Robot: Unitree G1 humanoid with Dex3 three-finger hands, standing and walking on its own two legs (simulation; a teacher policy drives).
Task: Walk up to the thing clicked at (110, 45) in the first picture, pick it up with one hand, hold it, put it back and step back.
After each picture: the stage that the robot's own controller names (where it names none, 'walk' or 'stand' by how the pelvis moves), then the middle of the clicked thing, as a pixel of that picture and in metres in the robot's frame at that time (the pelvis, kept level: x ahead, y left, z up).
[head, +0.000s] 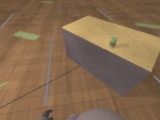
stand; (112, 42) +0.84 -0.22 -0.04
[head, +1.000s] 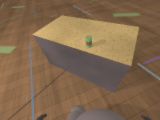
walk; (88, 41) +0.75 +0.09 -0.02
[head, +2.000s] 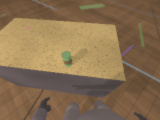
stand; (67, 59) +0.44 +0.20 +0.00
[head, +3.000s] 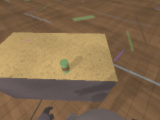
stand; (65, 66) +0.44 +0.23 -0.04
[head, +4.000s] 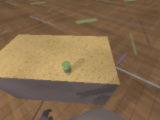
stand; (67, 68) +0.43 +0.22 -0.05
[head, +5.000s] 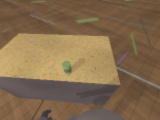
stand; (67, 68) +0.43 +0.21 -0.05
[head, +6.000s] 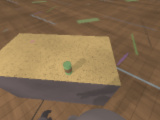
stand; (68, 68) +0.43 +0.21 -0.05
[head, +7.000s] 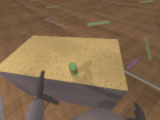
rise first; (73, 69) +0.43 +0.19 -0.04
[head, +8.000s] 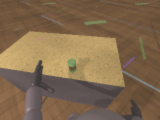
go down; (72, 65) +0.46 +0.18 -0.03
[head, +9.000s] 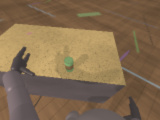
go down; (69, 64) +0.43 +0.17 -0.01
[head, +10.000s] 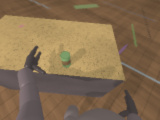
close in; (66, 59) +0.44 +0.18 +0.01
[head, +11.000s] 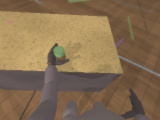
close; (60, 55) +0.45 +0.20 +0.04
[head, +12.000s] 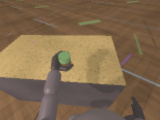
lift; (65, 61) +0.35 +0.17 +0.16
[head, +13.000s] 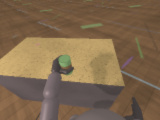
hold; (66, 65) +0.32 +0.17 +0.16
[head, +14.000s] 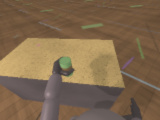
hold; (66, 67) +0.32 +0.17 +0.14
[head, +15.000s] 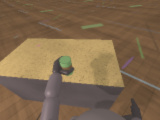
hold; (66, 66) +0.33 +0.17 +0.15
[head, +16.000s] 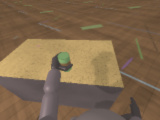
crouch; (65, 62) +0.34 +0.18 +0.16
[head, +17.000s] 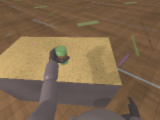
crouch; (62, 55) +0.41 +0.20 +0.15
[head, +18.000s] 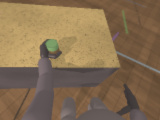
lower; (53, 49) +0.48 +0.21 +0.06
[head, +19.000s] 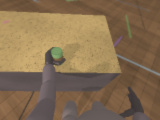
lower; (58, 56) +0.44 +0.20 +0.04
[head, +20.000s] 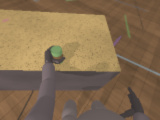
lower; (57, 55) +0.45 +0.20 +0.04
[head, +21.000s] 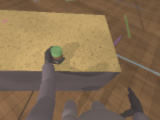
lower; (57, 55) +0.45 +0.20 +0.04
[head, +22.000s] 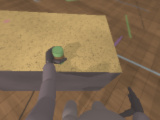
open; (59, 55) +0.45 +0.19 +0.04
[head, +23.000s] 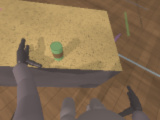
rise; (57, 51) +0.45 +0.19 +0.05
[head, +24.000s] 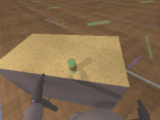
sink last; (72, 66) +0.44 +0.20 +0.01
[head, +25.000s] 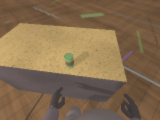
stand; (69, 61) +0.45 +0.19 +0.02
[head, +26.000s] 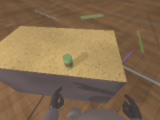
stand; (68, 62) +0.44 +0.20 +0.02
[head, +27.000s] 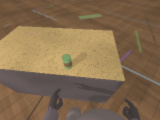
stand; (67, 62) +0.44 +0.20 +0.02
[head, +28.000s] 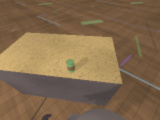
stand; (70, 66) +0.46 +0.19 -0.04
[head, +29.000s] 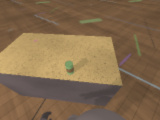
stand; (69, 67) +0.44 +0.20 -0.05
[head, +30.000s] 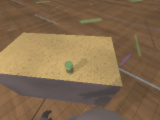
stand; (69, 68) +0.43 +0.20 -0.05
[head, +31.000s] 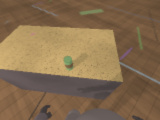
walk; (68, 63) +0.44 +0.20 -0.04
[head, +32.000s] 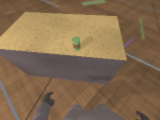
walk; (76, 44) +0.61 +0.16 -0.02
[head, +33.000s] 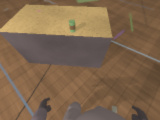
walk; (72, 26) +0.88 +0.26 -0.02
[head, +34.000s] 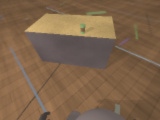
stand; (82, 28) +1.07 +0.18 -0.03
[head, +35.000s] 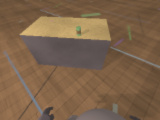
stand; (78, 31) +1.06 +0.20 -0.05
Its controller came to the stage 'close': yes
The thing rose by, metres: 0.20
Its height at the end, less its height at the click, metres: +0.00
